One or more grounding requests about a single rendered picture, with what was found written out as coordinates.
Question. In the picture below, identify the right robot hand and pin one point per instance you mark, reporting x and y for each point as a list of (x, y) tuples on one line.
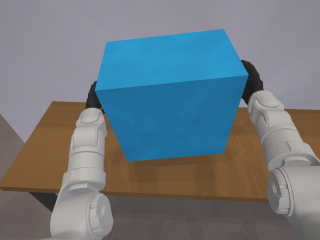
[(253, 84)]

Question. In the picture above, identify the left robot upper arm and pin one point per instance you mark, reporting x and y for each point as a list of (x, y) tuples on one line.
[(81, 217)]

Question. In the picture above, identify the carton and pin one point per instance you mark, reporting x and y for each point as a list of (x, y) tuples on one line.
[(171, 96)]

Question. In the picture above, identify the left robot hand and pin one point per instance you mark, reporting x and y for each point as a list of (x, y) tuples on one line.
[(92, 100)]

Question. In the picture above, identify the left robot forearm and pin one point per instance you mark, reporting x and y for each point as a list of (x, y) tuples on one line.
[(85, 173)]

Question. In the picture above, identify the right robot upper arm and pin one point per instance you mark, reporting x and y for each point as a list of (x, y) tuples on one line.
[(294, 191)]

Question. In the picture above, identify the table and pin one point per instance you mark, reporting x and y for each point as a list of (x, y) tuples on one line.
[(239, 174)]

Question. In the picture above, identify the right robot forearm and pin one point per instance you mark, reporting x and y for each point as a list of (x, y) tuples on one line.
[(277, 133)]

